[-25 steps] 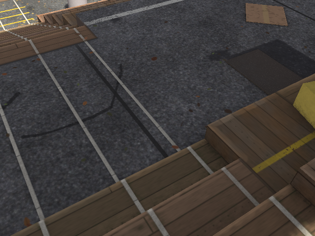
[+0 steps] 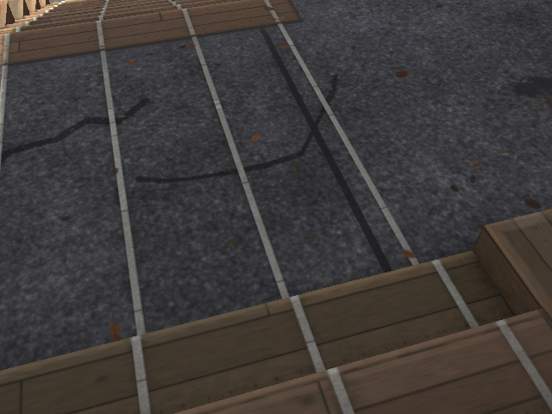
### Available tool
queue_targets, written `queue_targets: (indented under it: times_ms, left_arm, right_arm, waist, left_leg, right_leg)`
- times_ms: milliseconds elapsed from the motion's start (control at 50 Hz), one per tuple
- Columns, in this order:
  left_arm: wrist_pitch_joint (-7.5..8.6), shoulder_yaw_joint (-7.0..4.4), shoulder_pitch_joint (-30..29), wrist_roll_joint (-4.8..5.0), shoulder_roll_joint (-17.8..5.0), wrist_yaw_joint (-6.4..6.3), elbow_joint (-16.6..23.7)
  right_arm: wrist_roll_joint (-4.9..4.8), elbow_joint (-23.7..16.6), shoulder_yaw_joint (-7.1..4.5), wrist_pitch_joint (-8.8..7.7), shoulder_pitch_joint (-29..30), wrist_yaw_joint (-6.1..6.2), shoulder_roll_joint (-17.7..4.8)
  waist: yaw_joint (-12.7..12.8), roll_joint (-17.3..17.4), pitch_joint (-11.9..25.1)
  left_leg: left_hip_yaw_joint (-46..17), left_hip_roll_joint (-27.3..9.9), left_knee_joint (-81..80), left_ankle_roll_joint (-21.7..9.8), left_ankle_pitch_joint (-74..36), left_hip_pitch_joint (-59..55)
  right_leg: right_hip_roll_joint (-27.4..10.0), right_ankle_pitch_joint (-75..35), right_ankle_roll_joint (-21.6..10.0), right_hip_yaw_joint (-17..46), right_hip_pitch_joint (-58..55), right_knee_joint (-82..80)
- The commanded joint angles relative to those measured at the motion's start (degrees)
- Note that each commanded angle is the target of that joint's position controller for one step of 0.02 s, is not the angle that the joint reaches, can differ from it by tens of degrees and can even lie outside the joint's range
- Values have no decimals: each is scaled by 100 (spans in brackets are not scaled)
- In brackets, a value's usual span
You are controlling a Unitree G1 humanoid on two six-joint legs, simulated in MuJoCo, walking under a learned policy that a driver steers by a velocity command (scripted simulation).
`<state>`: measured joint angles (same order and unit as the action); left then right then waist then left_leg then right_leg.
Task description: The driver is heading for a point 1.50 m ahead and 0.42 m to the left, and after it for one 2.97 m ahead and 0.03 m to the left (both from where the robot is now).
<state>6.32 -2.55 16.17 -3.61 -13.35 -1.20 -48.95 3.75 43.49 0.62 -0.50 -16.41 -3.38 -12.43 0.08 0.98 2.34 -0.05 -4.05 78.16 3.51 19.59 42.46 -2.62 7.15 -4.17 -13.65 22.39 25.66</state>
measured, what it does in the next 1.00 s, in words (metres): walks ahead, turning left: left foot, then right foot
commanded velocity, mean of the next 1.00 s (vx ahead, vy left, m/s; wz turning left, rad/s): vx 0.01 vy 0.00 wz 0.37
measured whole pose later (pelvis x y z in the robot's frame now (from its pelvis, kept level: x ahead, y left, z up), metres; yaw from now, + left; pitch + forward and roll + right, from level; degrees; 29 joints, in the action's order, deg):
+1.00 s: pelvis +0.10 +0.03 -0.01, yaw +21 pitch +3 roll +0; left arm 4.8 -1.2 12.5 0.1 -11.1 4.8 -42.6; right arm 2.6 45.8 -2.3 -1.3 -10.4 0.6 -13.4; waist -1.9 -0.2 3.2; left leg -4.9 -0.7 41.7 5.0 23.7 22.2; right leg 4.5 16.5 -4.7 -0.7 22.4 35.3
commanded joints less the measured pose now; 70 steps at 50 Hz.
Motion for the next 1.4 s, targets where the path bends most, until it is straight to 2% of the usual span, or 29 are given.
queue_targets:
  times_ms: [20, 80, 140, 200, 220, 240, 260, 280, 320, 340, 380, 460, 540, 640, 720, 760, 800, 820, 840, 860, 880, 920, 980, 1060, 1180, 1300, 1360, 1380, 1400]
  left_arm:
    - [145, -270, -83, 46, -790, -247, 468]
    - [96, -404, 406, 67, -755, -330, 451]
    - [110, -400, -47, 38, -648, -379, 701]
    - [144, -309, -500, -70, -507, -365, 828]
    - [184, -174, -615, -140, -18, -343, 1013]
    - [184, -10, -316, -63, 483, -371, 1507]
    - [128, 57, -816, 244, 454, -369, 1606]
    - [55, -51, -1032, 290, 101, -382, 1507]
    - [-1, -254, -261, -29, -505, -390, 1142]
    - [-75, -170, 205, -97, -328, -338, 942]
    - [-216, 55, 515, 24, 119, -86, 945]
    - [-271, 186, 222, 132, 6, 84, 1396]
    - [-480, 336, -774, 41, 159, -59, 1699]
    - [-457, 319, -932, -132, 132, 135, 1643]
    - [-401, 271, -741, -19, 61, 188, 1467]
    - [-400, 268, -719, 197, 48, 206, 1324]
    - [-321, 232, -42, 334, 50, 330, 900]
    - [-223, 166, 676, 330, -197, 473, 592]
    - [-149, 217, 74, 273, -440, 734, 799]
    - [-136, 201, -289, 207, -199, 878, 918]
    - [-106, 196, -1026, 507, -234, 943, 1056]
    - [-81, 9, -1285, 604, -547, 811, 1181]
    - [-1, -194, -608, 321, -724, 487, 1149]
    - [73, -309, 415, 222, -626, 172, 962]
    - [-36, -360, -185, 105, -611, 130, 1210]
    - [-35, -393, -13, 79, -812, 122, 1191]
    - [-181, -339, -183, 135, -857, 171, 1112]
    - [-196, -216, 102, 102, -565, 212, 990]
    - [-201, -23, 370, 169, 173, 233, 1199]
  right_arm:
    - [8, -116, 26, 194, -764, -65, -54]
    - [49, -428, -18, 264, -356, 100, -131]
    - [45, -445, -178, 171, -288, 176, -245]
    - [-199, -32, -653, -170, -1289, 172, -773]
    - [-119, 183, -808, -294, -2165, 276, -1070]
    - [17, 33, -922, -450, -2697, 383, -1779]
    - [437, 114, -860, -555, -3096, 304, -1449]
    - [264, 107, -752, -511, -2607, 260, -1036]
    - [-358, -183, -700, -310, -1372, 115, -897]
    - [-331, -141, -605, -265, -1148, 46, -709]
    - [12, 14, -437, -308, -908, 74, -537]
    - [56, 301, -330, -610, -1164, 297, -623]
    - [-26, 706, -231, -720, -2283, 396, -268]
    - [-137, 286, -269, -630, -1419, 243, -575]
    - [-193, 31, -279, -598, -998, 275, -621]
    - [-362, -80, -305, -532, -459, 242, -677]
    - [-491, -9, -122, -445, -40, 28, -382]
    - [-541, 205, 31, -388, -730, -94, 186]
    - [-432, 210, -107, -301, -1759, -104, 210]
    - [-281, 302, -346, -160, -1243, -7, -538]
    - [-180, 274, -356, -37, -824, 68, -518]
    - [-74, 186, -398, 6, -140, 287, -481]
    - [-94, -26, -406, -145, 381, 519, -490]
    - [-47, -347, -404, -187, 1020, 744, -521]
    - [51, -288, -200, -144, 601, 520, -229]
    - [-207, -629, -154, -60, 551, 411, -366]
    - [-349, -634, -255, -109, 110, 422, -521]
    - [-285, -588, -381, -159, -216, 457, -750]
    - [-193, -611, -567, -232, -620, 568, -1358]
  waist:
    - [-36, -304, -164]
    - [351, -465, -38]
    - [330, -735, 81]
    - [-420, -406, 395]
    - [-838, 506, 643]
    - [-641, 1015, 1166]
    - [-1356, 605, 203]
    - [-1172, 666, -406]
    - [-238, 803, -144]
    - [74, 791, -241]
    - [351, 466, -263]
    - [68, 476, -139]
    - [-607, 310, -60]
    - [-345, 485, -130]
    - [-346, 733, 136]
    - [-286, 555, 170]
    - [168, 158, 355]
    - [73, -491, 1050]
    - [-627, -1442, 1008]
    - [-429, -565, 663]
    - [-718, -411, 419]
    - [-688, -650, 225]
    - [-325, -695, 244]
    - [312, -700, 287]
    - [1, -534, 444]
    - [217, -785, 638]
    - [-122, -613, 618]
    - [-218, -359, 744]
    - [-53, 916, 1087]
  left_leg:
    - [0, -338, -1938, -63, -770, -903]
    - [-108, -372, -2710, -240, -502, -192]
    - [349, -28, -3383, -558, -524, -1036]
    - [468, 446, -4657, -872, -1364, -3789]
    - [-749, -311, -5160, -1315, -2131, -5400]
    - [-3379, -1963, -5386, -2616, -3253, -6338]
    - [-4166, -2053, -5946, -2468, -1788, -6007]
    - [-3504, -1715, -6005, -2172, -1293, -5495]
    - [-2628, -1407, -5987, -1810, -909, -3750]
    - [-2301, -1140, -6029, -1545, -588, -2399]
    - [-1762, -554, -5966, -1341, -296, -1020]
    - [-1962, -288, -5806, -1562, 70, -1134]
    - [-3028, -778, -5375, -1901, -560, -3688]
    - [-2909, -331, -5390, -1923, -123, -2046]
    - [-2937, -461, -5076, -1967, -1611, -1982]
    - [-2955, -603, -4840, -1867, -2725, -2357]
    - [-2721, -296, -4610, -1481, -2836, -1533]
    - [-1848, 381, -3708, -597, -1730, -1120]
    - [-1442, 879, -3563, 77, 1081, -498]
    - [-1375, 429, -3443, 406, 1440, -495]
    - [-988, 212, -3644, 545, 891, -1071]
    - [-552, 290, -3716, 420, 533, -1787]
    - [-251, 330, -3514, 59, 263, -1628]
    - [-580, 360, -1640, 116, 1619, -192]
    - [-39, 440, -2354, 126, 341, -1358]
    - [-149, 572, -3619, -2, 314, -1793]
    - [-59, 655, -5478, -433, -1069, -2975]
    - [-353, 242, -5697, -918, -2082, -4208]
    - [-2063, -1438, -5611, -2570, -5082, -5760]
  right_leg:
    - [-1855, 851, -862, 1386, 224, -1582]
    - [-2514, 1348, -1077, 1912, -1003, -1573]
    - [-2291, 2223, -612, 1352, -663, -1398]
    - [-1689, 2798, 1, 513, 688, -222]
    - [-1078, 3011, 459, 5, 2021, 1522]
    - [-79, 3813, 747, 550, 3467, 3048]
    - [640, 3288, 827, 2298, 4802, 3150]
    - [660, 2575, 684, 2430, 5314, 3416]
    - [155, 1471, 566, 1760, 4501, 4558]
    - [113, 970, 515, 1605, 3742, 5633]
    - [341, 479, 567, 1275, 3241, 7289]
    - [234, 121, 762, 1266, 3302, 7561]
    - [-152, -155, 966, 1736, 4967, 5819]
    - [-69, 590, 700, 1191, 2812, 4181]
    - [293, 799, 658, 977, 1285, 3237]
    - [181, 1008, 689, 1123, 896, 1786]
    - [41, -703, 396, 1184, -1034, 520]
    - [-688, -3360, -365, 2106, -2562, 343]
    - [-1513, -3692, -1501, 4006, -2674, -84]
    - [-1368, -2162, -1243, 4214, -2190, -133]
    - [-1054, -801, -778, 3873, -1350, -193]
    - [-656, 145, -372, 3475, -470, -320]
    - [-938, -505, -1132, 3776, -768, -368]
    - [-1405, -1112, -1821, 4597, -1809, -517]
    - [-582, -1507, -1504, 3557, -539, -529]
    - [-817, -1811, -1480, 4369, -857, -150]
    - [-621, -1371, -1303, 4505, -357, 83]
    - [-244, -360, -915, 4279, 479, 419]
    - [891, 1992, -51, 2932, 2178, 1879]
Next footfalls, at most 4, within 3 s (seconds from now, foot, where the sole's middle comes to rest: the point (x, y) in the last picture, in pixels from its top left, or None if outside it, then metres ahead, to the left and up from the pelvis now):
0.20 left None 0.06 0.17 -0.77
0.80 right None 0.18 -0.02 -0.77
1.38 left None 0.08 0.18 -0.77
1.78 right None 0.14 -0.06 -0.77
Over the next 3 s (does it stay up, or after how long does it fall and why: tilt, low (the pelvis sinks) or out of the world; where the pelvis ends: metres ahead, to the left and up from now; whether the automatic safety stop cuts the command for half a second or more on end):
stays up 0.27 0.20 -0.07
